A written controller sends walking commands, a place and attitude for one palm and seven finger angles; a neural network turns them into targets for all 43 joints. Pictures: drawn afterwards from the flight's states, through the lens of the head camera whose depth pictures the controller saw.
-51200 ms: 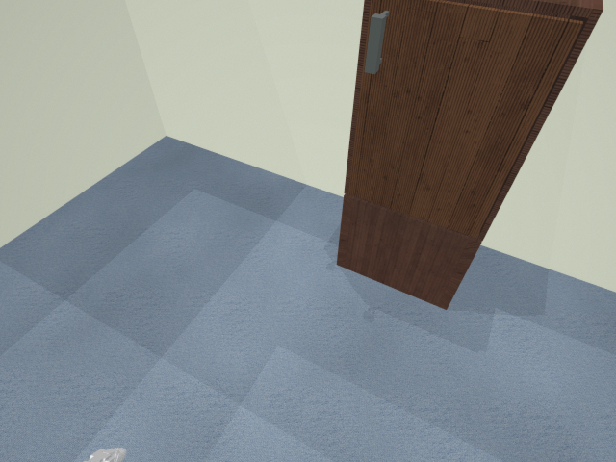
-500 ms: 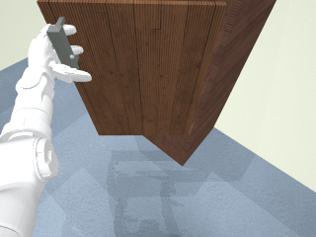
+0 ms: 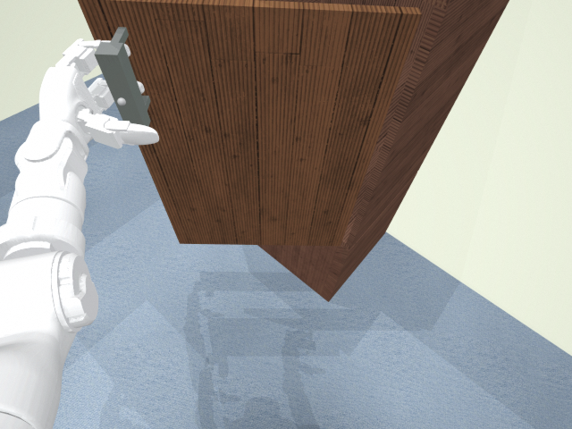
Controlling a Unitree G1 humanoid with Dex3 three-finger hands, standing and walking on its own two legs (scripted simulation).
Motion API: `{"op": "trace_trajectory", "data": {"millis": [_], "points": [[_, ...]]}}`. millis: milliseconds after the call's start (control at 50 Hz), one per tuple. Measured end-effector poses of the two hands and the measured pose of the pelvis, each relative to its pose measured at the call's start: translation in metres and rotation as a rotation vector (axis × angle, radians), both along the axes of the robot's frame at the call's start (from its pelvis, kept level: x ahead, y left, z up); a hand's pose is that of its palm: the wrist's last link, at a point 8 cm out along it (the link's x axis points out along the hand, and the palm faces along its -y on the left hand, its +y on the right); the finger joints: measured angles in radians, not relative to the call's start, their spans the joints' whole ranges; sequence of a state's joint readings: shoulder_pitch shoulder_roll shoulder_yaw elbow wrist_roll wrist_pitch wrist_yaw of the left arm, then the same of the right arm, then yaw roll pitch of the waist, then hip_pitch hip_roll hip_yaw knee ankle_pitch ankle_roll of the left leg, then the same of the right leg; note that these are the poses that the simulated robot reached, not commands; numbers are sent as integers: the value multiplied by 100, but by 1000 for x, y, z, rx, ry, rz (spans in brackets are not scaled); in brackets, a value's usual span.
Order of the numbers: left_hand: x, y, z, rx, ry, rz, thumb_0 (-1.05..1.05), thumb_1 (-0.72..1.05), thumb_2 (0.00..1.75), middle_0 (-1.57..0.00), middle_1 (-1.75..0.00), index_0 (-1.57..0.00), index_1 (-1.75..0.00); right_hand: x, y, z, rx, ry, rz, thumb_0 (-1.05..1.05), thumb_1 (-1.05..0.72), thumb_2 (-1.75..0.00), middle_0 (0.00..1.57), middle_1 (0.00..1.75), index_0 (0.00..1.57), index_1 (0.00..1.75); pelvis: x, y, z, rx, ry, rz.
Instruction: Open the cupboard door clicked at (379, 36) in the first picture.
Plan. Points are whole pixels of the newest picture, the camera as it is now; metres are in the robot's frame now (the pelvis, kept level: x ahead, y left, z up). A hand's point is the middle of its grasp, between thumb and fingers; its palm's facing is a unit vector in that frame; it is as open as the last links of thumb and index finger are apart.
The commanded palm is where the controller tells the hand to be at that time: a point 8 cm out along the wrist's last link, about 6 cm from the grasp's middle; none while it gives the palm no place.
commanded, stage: close the thumb around the handle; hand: left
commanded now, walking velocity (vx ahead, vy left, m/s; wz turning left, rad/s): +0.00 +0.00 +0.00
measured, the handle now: (130, 81) +0.55 +0.18 +0.17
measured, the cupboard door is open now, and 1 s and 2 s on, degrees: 41 46 80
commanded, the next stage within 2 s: pull the door open along its arc in 0.56 s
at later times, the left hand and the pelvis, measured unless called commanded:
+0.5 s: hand (137, 104) +0.50 +0.17 +0.17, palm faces -0.05 -1.00 +0.03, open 5.9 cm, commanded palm +0.48 +0.22 +0.17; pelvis +0.01 +0.01 +0.00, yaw -1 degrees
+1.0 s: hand (136, 123) +0.47 +0.16 +0.17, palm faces -0.02 -1.00 +0.01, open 6.1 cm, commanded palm +0.41 +0.21 +0.17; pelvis +0.01 -0.01 +0.00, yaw -2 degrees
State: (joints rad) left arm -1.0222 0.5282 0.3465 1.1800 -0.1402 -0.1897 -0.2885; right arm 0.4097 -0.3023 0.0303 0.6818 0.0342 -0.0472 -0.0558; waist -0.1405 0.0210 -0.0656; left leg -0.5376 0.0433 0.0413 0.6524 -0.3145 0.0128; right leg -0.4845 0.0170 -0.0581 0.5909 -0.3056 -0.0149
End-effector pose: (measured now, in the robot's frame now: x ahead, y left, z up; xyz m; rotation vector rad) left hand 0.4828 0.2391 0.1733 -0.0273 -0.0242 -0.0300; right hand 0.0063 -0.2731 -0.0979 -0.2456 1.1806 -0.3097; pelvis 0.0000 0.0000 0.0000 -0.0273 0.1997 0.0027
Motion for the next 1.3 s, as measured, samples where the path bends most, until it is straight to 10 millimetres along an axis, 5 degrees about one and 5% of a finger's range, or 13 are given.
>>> {"op": "trace_trajectory", "data": {"millis": [460,900,1060,1300], "points": [[2,-17,-3,4,14,-28,0,64,79,-38,-132,-38,-132,-1,23,-10,58,8,-7,1,-90,-90,20,29,20,30,6,9,-1,0,-7,-10],[-17,-22,-3,22,10,23,-1,68,79,-33,-135,-33,-135,-3,0,-7,48,-27,-17,1,-91,-90,20,29,20,30,0,-5,2,12,-29,-21],[-53,-25,-5,13,-19,-6,-1,66,72,-34,-135,-33,-135,41,0,-2,75,-156,-3,1,-91,-90,20,29,20,30,9,-9,6,18,-81,-35],[-155,-65,-7,-66,-37,197,1,63,71,-33,-135,-34,-129,172,30,34,166,-492,191,1,-91,-90,19,29,20,30,11,-13,11,29,-174,-19]]}}
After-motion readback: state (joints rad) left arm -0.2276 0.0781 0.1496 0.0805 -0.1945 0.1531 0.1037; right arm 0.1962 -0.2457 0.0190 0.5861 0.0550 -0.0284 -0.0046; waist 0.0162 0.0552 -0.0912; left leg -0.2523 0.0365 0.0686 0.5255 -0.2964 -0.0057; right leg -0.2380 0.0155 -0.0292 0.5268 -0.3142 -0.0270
